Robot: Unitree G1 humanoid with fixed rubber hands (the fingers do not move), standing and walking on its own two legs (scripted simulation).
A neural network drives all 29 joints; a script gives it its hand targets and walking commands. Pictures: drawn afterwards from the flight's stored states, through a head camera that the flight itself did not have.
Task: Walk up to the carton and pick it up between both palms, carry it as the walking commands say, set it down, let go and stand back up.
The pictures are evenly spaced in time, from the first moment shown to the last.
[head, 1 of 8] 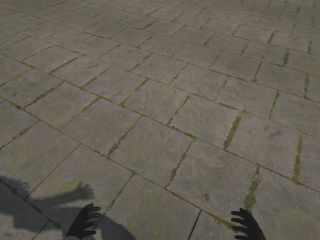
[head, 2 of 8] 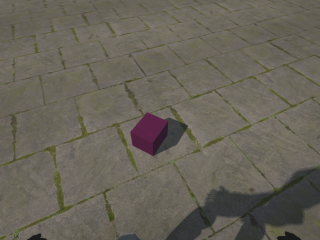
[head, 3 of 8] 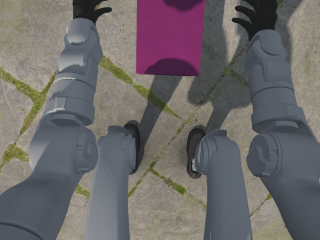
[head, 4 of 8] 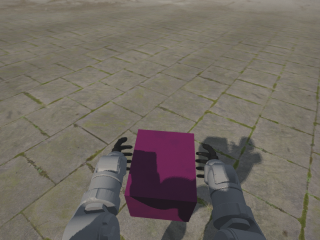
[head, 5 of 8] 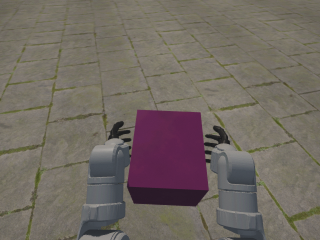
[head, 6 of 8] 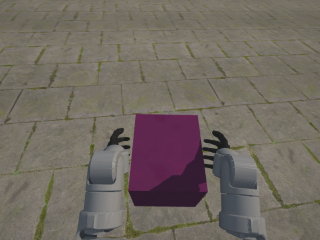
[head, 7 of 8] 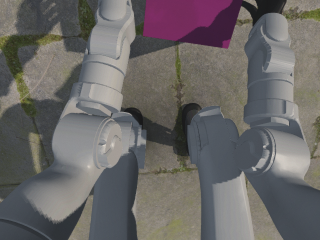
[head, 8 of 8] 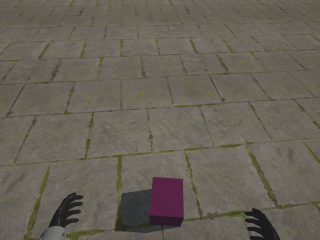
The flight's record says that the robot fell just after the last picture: no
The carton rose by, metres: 0.70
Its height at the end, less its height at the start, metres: +0.00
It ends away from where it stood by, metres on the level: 2.07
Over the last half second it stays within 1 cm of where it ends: yes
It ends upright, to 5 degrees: yes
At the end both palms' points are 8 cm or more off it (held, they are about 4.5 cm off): yes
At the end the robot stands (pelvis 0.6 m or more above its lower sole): yes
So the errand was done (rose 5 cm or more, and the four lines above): yes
